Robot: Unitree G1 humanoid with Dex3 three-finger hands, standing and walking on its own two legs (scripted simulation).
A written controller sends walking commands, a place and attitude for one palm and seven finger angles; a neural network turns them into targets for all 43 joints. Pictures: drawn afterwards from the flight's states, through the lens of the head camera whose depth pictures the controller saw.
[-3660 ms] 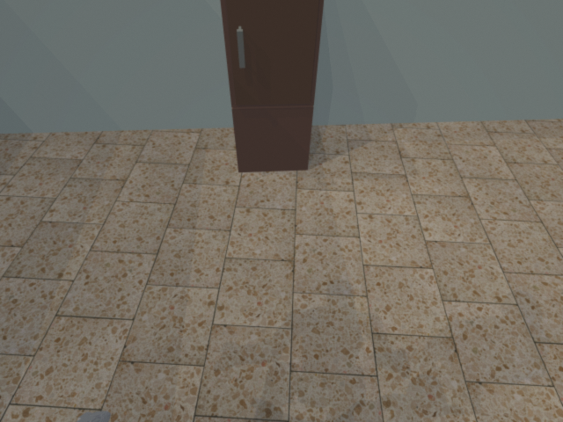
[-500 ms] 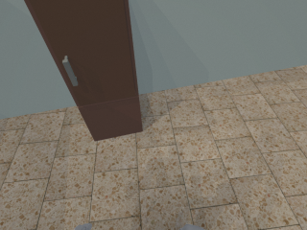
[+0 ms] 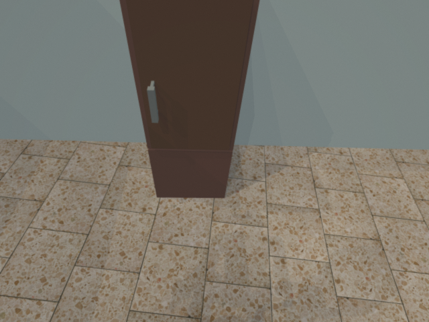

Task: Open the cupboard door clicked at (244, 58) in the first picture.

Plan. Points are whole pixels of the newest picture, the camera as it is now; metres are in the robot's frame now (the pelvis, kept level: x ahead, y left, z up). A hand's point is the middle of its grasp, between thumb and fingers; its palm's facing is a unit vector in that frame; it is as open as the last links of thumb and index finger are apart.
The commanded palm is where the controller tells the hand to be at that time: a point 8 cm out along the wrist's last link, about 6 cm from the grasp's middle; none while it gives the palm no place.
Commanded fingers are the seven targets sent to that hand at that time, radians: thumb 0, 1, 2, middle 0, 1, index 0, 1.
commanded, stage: take the last steps up to it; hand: left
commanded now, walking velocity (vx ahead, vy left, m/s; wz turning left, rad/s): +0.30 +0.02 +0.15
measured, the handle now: (153, 102) +0.79 +0.26 -0.09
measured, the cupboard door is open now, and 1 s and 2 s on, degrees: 0 0 0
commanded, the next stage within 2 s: come to a stop and stand still in 0.90 s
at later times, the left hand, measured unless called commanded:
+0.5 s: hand out of the picture -0.04 +0.10 -0.15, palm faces +0.21 -0.96 -0.16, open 7.4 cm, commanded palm none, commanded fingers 0.00 0.90 0.90 -0.20 -0.30 -0.20 -0.30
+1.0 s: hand (128, 256) +0.28 +0.22 -0.17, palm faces +0.13 -0.96 -0.24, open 7.4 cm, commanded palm none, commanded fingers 0.00 0.90 0.90 -0.20 -0.30 -0.20 -0.30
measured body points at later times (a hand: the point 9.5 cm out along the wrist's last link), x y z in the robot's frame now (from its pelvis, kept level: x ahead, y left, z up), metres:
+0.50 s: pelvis +0.07 -0.03 +0.01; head +0.08 -0.05 +0.45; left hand -0.05 +0.15 -0.14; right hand +0.13 -0.26 -0.16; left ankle +0.12 +0.14 -0.68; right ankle +0.00 -0.14 -0.74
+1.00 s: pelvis +0.23 +0.02 -0.02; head +0.23 +0.00 +0.43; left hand +0.28 +0.27 -0.15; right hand +0.27 -0.21 -0.18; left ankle +0.18 +0.14 -0.74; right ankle +0.29 -0.07 -0.75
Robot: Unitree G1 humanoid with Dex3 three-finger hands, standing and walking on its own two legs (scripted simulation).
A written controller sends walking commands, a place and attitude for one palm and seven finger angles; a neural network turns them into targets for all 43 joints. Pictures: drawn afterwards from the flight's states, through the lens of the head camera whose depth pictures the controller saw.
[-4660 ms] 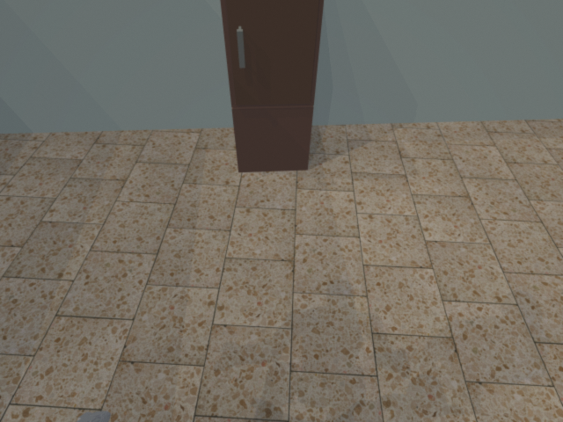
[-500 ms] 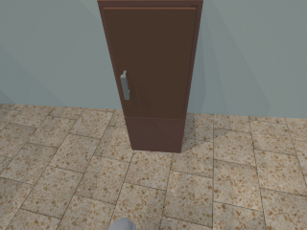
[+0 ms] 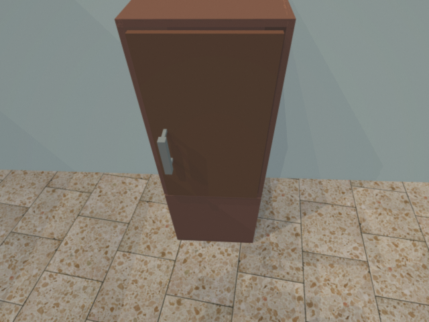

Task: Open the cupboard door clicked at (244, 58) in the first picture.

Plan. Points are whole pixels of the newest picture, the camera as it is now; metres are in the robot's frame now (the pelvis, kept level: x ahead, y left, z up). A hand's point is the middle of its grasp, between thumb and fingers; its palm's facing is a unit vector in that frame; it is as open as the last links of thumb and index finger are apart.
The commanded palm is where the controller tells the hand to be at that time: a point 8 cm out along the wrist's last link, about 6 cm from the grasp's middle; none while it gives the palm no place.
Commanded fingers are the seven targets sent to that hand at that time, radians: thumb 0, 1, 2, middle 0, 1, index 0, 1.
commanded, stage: come to a stop and stand still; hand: left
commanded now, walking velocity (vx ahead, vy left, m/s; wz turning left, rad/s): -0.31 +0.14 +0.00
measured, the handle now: (166, 152) +0.58 +0.18 -0.07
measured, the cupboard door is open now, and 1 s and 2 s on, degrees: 0 0 0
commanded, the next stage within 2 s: look again from close up in 1.10 s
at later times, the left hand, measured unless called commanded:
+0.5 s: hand out of the picture +0.10 +0.23 -0.16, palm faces +0.02 -0.98 -0.21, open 7.4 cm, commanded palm none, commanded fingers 0.00 0.90 0.90 -0.20 -0.30 -0.20 -0.30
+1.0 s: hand out of the picture +0.01 +0.15 -0.16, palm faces +0.03 -0.98 -0.18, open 7.3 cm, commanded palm none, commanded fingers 0.00 0.90 0.90 -0.20 -0.30 -0.20 -0.30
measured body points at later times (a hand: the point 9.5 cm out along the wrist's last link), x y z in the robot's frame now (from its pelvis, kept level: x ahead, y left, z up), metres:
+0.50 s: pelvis +0.04 +0.03 +0.02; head +0.09 +0.05 +0.46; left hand +0.10 +0.28 -0.15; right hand +0.09 -0.20 -0.13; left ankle +0.08 +0.13 -0.72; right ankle -0.02 -0.10 -0.66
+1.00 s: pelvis +0.00 -0.02 +0.01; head +0.01 -0.03 +0.46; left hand +0.01 +0.20 -0.14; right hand -0.02 -0.24 -0.15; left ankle +0.05 +0.13 -0.72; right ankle -0.03 -0.12 -0.72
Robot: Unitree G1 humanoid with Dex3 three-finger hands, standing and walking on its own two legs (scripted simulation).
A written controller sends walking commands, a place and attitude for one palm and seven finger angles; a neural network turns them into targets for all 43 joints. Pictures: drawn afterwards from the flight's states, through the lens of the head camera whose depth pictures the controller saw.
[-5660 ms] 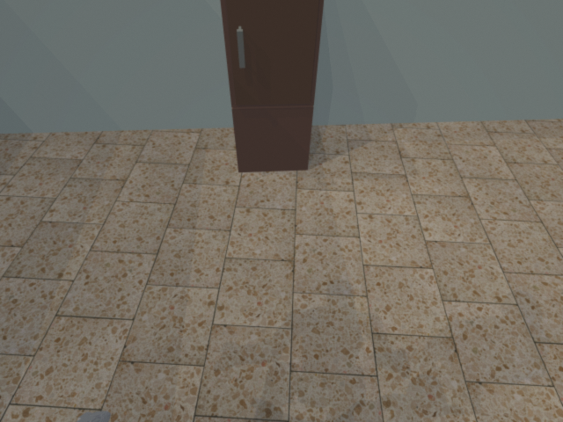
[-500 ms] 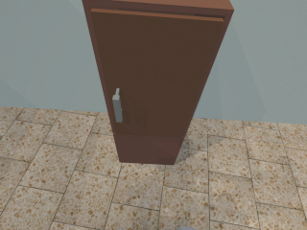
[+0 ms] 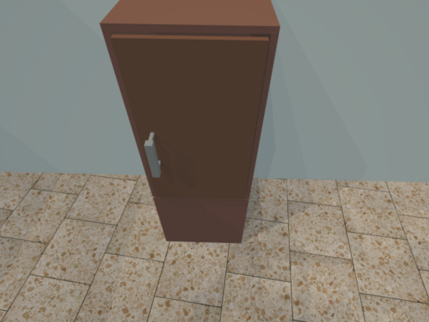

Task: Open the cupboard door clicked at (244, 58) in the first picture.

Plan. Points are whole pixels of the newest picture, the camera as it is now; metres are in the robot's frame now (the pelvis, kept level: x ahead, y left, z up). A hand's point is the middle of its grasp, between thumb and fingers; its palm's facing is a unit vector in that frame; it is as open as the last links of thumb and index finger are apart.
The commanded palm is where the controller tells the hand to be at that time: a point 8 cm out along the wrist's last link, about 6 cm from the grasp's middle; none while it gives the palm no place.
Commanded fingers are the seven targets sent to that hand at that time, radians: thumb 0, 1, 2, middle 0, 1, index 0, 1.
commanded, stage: come to a stop and stand still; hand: left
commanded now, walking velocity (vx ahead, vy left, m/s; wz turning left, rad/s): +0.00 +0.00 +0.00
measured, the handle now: (154, 155) +0.57 +0.21 -0.09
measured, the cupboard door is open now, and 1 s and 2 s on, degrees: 0 0 0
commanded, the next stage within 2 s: look again from close up in 0.10 s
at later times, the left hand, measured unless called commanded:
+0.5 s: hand out of the picture +0.01 +0.21 -0.18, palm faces +0.02 -0.98 -0.18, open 7.4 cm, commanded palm none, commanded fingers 0.00 0.90 0.90 -0.20 -0.30 -0.20 -0.30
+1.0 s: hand (95, 279) +0.20 +0.24 -0.03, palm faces +0.21 -0.97 -0.08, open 7.7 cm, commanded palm +0.12 +0.29 -0.07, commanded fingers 0.00 0.62 0.78 -0.22 -0.48 -0.22 -0.48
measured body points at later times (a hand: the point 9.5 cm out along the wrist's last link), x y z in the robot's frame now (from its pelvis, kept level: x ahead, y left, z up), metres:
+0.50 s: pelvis +0.01 +0.04 -0.01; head +0.01 +0.05 +0.44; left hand +0.01 +0.26 -0.17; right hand +0.02 -0.19 -0.16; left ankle +0.02 +0.14 -0.74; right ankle -0.03 -0.10 -0.74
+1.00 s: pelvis -0.02 +0.03 -0.03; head +0.00 +0.03 +0.42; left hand +0.19 +0.29 -0.02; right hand +0.12 -0.21 -0.13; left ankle +0.02 +0.14 -0.74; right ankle -0.03 -0.10 -0.74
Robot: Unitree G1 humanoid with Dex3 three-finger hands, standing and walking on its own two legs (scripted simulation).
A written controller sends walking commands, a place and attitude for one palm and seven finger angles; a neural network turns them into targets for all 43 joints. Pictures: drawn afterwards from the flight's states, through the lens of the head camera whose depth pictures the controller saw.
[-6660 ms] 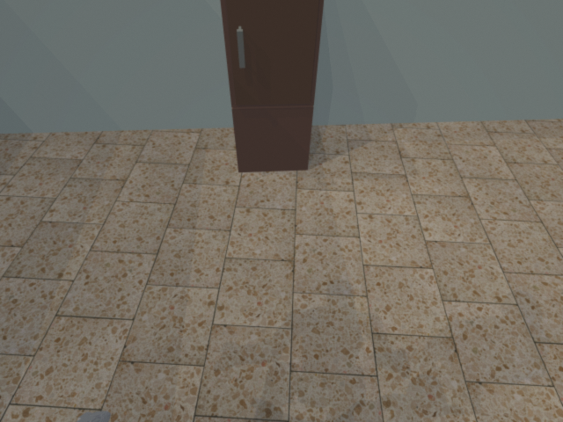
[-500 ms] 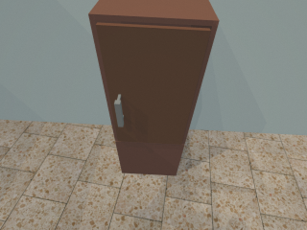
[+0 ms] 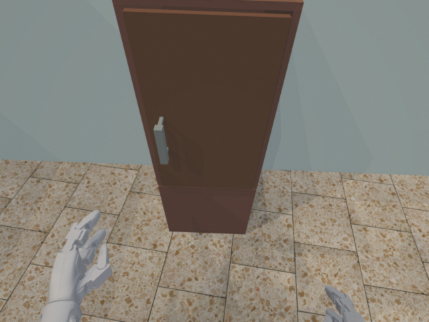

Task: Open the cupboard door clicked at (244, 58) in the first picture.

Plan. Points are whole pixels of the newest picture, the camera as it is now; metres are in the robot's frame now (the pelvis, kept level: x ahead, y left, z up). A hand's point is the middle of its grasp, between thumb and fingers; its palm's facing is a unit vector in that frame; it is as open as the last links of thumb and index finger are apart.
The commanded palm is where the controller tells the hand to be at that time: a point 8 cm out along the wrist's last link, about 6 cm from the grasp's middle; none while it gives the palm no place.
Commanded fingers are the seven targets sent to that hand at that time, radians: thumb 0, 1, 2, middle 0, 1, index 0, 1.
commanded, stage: raise the hand with hooked fingers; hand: left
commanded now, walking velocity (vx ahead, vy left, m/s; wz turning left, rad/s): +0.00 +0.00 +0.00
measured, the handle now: (162, 140) +0.59 +0.17 -0.05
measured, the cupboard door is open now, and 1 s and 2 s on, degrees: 0 0 0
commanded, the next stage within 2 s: move the hooked fingers beside the handle in 1.88 s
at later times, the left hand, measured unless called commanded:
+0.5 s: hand (110, 279) +0.21 +0.21 -0.05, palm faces -0.04 -1.00 -0.04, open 10.4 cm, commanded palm +0.19 +0.27 -0.04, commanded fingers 0.00 0.04 0.53 -0.26 -0.86 -0.26 -0.86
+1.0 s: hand (90, 267) +0.23 +0.25 -0.05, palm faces -0.01 -1.00 -0.06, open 13.3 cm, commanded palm +0.22 +0.30 -0.04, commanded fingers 0.00 -0.50 0.30 -0.30 -1.20 -0.30 -1.20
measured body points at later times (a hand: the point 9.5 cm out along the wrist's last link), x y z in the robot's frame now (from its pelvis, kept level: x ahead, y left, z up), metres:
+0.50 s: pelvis -0.03 -0.03 -0.09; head +0.05 -0.02 +0.35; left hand +0.21 +0.26 -0.05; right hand +0.15 -0.27 -0.18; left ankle +0.04 +0.11 -0.71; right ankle -0.01 -0.13 -0.71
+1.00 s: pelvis -0.02 +0.01 -0.08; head +0.06 +0.04 +0.36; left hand +0.23 +0.31 -0.04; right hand +0.16 -0.24 -0.15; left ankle +0.04 +0.11 -0.71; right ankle -0.01 -0.13 -0.71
